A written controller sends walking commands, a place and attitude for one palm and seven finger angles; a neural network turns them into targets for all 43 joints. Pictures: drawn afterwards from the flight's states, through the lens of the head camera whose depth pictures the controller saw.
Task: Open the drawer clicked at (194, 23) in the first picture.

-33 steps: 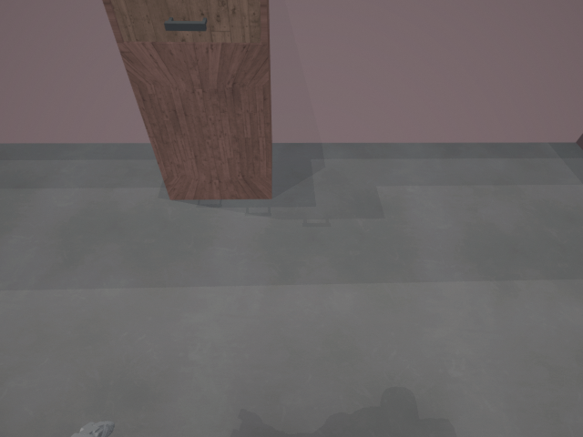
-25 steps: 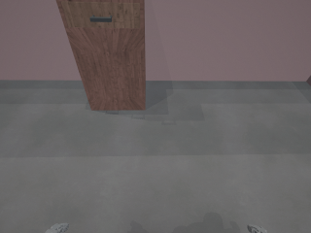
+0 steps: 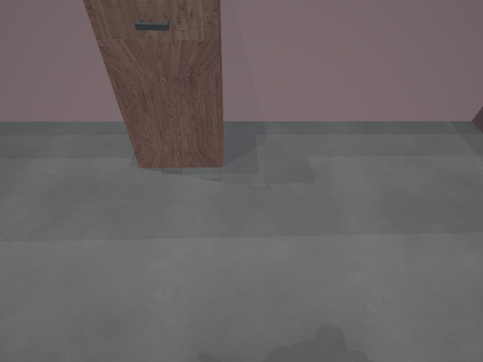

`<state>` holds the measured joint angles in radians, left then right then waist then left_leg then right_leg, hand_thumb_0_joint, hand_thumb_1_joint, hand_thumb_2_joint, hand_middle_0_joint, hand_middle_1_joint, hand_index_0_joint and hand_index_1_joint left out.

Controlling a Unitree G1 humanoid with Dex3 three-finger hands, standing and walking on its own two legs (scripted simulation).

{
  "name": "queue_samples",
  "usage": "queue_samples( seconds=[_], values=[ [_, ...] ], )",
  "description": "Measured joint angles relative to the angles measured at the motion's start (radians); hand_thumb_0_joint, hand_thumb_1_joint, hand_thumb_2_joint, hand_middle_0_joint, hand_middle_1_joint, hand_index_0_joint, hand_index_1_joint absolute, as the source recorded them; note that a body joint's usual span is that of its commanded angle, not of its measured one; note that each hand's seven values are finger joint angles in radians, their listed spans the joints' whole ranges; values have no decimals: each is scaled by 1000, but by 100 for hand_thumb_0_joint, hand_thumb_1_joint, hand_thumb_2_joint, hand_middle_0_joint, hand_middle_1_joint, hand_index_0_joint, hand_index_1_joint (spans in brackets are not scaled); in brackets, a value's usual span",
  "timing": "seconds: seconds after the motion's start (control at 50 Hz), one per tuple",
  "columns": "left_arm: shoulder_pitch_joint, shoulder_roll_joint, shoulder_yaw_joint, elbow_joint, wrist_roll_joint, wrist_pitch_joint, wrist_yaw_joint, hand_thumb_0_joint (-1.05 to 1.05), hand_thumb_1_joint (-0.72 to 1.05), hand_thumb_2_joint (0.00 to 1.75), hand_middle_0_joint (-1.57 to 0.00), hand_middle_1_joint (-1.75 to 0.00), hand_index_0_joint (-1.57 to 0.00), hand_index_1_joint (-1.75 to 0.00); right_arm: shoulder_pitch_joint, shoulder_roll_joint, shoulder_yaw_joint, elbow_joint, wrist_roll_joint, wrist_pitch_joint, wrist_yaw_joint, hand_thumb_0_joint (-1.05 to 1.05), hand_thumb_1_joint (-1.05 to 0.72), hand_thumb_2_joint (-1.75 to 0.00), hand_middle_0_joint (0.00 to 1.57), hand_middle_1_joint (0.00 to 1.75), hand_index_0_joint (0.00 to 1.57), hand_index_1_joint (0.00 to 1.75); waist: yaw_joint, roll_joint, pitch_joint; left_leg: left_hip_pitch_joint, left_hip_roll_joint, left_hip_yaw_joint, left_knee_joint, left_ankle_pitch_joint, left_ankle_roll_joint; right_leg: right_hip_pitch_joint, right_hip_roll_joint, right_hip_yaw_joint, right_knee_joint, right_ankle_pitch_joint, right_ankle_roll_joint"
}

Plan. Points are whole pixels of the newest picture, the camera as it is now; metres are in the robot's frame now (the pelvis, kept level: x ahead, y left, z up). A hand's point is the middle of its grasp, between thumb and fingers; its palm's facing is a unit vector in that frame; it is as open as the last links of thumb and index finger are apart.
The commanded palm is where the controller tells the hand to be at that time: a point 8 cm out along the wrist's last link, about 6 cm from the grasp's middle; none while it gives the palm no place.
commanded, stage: stand and wait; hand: left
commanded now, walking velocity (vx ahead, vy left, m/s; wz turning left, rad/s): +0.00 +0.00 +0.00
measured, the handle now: (153, 24) +1.22 +0.41 +0.04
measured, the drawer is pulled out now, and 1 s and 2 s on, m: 0.00 0.00 0.00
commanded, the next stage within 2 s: look at it before walking up in 0.16 s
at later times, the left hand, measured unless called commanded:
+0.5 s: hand out of the picture +0.07 +0.24 -0.15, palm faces -0.02 -0.94 -0.33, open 7.3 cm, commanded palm none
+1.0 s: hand out of the picture +0.06 +0.23 -0.16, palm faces +0.00 -0.95 -0.32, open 7.3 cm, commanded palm none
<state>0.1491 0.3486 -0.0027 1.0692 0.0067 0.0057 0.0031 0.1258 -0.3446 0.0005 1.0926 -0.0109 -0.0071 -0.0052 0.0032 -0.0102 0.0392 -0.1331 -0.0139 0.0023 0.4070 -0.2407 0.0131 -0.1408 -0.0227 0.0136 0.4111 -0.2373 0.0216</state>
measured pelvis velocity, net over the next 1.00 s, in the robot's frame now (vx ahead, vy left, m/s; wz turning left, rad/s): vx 0.00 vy -0.01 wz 0.01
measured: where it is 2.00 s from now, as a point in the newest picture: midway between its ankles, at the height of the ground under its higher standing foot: (220, 325)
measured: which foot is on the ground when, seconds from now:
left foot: down 0.00-1.00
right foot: down 0.00-1.00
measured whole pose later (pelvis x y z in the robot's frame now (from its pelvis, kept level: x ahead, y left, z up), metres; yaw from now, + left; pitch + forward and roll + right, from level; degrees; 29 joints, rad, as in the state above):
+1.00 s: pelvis +0.00 -0.01 +0.00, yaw +1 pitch -1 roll +0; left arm 0.16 0.32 0.00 1.08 0.01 0.01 0.01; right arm 0.15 -0.32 0.01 1.11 -0.02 0.00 0.00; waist 0.00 0.00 0.01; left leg -0.16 0.00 -0.01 0.42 -0.25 0.00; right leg -0.16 -0.01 0.00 0.41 -0.24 0.01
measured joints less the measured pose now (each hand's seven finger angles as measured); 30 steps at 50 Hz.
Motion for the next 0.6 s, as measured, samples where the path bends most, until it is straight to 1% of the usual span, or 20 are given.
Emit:
queue_samples(
  seconds=[0.32, 0.6],
  values=[
    [-17, -9, -4, 8, 2, -6, -3, 1, 91, 90, -21, -30, -21, -30, -4, 6, 3, 16, 0, -5, 5, 1, -90, -89, 20, 30, 20, 30, -3, 6, -11, 1, 5, 1, -26, 28, -6, -3, 5, 1, -19, 25, -5],
    [-9, -11, -5, 13, 3, -8, -4, 1, 91, 90, -21, -30, -21, -30, -7, 5, 3, 19, 1, -5, 5, 1, -90, -89, 20, 30, 20, 30, 0, 4, -5, -4, 10, -1, -33, 35, -11, -8, 10, -1, -27, 32, -10]
  ],
)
